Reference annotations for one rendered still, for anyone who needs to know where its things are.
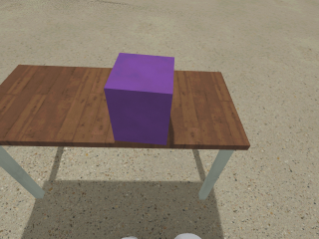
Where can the table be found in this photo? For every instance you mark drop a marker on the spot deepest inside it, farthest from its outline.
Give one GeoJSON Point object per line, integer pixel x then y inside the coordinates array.
{"type": "Point", "coordinates": [63, 106]}

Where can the carton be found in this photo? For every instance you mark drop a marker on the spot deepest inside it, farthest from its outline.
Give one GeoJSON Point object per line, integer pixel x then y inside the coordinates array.
{"type": "Point", "coordinates": [139, 94]}

